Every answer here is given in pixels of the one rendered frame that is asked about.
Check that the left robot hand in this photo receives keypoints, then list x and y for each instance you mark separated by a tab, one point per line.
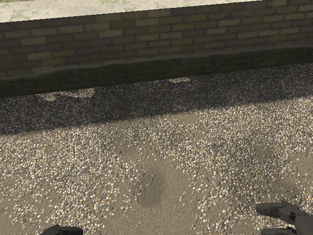
62	230

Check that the right robot hand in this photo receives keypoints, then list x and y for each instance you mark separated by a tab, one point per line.
288	213

